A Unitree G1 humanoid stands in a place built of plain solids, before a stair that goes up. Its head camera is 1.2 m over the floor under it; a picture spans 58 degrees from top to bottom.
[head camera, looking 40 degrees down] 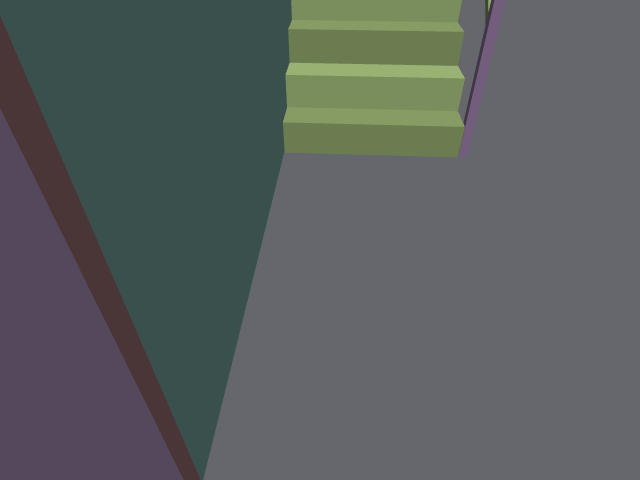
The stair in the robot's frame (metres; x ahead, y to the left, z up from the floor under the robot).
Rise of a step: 0.18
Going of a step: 0.20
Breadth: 0.97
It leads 3 degrees to the right of straight ahead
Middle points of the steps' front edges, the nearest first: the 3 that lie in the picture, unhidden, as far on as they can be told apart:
2.18 -0.28 0.18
2.38 -0.30 0.37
2.58 -0.31 0.55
